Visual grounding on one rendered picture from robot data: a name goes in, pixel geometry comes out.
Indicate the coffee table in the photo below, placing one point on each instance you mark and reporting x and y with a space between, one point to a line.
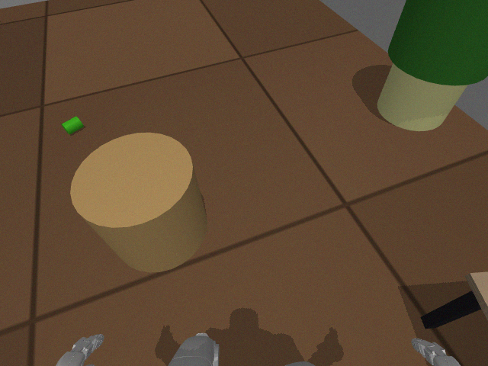
468 303

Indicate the right robot hand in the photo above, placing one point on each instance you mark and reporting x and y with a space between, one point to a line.
433 353

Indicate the potted plant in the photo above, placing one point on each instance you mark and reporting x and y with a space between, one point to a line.
439 47

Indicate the left robot hand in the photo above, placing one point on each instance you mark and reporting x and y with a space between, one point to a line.
81 350

